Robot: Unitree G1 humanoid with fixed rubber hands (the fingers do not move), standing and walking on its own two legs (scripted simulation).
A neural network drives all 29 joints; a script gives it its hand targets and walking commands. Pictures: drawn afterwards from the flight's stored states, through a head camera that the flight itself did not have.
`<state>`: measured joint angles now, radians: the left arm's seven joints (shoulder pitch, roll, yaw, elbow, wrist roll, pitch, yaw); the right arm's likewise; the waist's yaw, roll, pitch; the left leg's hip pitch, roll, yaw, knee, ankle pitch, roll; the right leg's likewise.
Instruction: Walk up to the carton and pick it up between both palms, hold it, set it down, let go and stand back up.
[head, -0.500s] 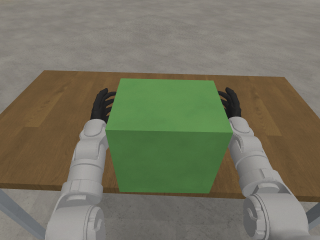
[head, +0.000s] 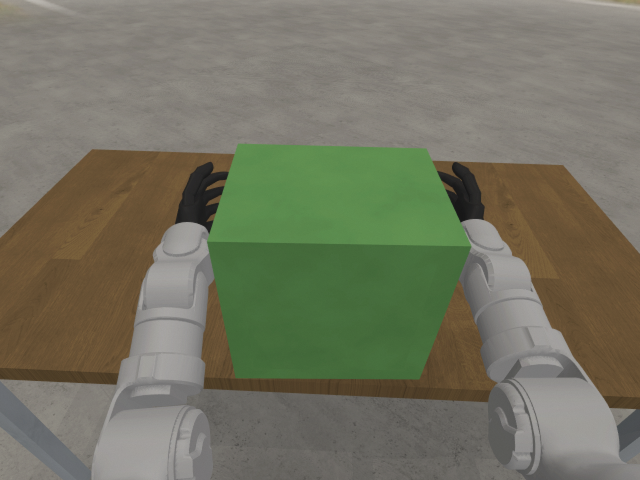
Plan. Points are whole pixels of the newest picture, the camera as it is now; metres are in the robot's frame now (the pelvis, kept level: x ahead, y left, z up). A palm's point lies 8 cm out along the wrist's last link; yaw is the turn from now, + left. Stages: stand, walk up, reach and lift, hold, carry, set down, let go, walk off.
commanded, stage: reach and lift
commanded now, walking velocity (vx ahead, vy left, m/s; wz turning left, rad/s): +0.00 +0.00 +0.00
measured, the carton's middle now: (330, 263) +0.38 +0.01 +0.12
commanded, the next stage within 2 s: hold in 0.78 s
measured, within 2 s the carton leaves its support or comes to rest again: neither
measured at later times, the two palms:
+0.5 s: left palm (192, 215) +0.38 +0.18 +0.20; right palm (468, 212) +0.40 -0.16 +0.19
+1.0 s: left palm (184, 208) +0.37 +0.18 +0.22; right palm (474, 201) +0.39 -0.16 +0.22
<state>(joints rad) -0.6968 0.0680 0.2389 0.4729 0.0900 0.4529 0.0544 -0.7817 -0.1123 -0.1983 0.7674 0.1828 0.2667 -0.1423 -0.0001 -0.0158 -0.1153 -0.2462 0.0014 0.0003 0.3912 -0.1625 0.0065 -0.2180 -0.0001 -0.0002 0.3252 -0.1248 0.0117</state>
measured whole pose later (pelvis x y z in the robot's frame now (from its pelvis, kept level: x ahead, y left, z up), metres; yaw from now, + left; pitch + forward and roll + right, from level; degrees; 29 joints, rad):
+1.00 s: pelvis -0.01 +0.00 +0.00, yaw +0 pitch +0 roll -1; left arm -0.74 0.08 0.24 0.40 0.08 0.60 0.07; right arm -0.83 -0.14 -0.19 0.71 0.25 0.39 -0.17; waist 0.00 -0.01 -0.14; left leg -0.23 0.00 0.00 0.39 -0.16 0.01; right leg -0.20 0.00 0.00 0.33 -0.12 0.01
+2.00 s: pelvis -0.01 +0.00 +0.00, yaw +0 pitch +0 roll -1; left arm -0.76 0.09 0.24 0.38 0.07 0.70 0.07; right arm -0.86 -0.15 -0.19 0.69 0.29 0.49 -0.20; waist 0.00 -0.01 -0.18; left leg -0.23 0.00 0.00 0.39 -0.15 0.01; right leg -0.20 0.00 0.00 0.33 -0.11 0.01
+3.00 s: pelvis -0.01 +0.00 +0.00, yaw +0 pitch +0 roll -1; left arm -0.77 0.09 0.24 0.38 0.07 0.71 0.07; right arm -0.87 -0.15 -0.19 0.69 0.29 0.49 -0.20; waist 0.00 -0.01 -0.18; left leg -0.23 0.00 0.00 0.39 -0.15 0.01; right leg -0.20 0.00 0.00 0.33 -0.11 0.01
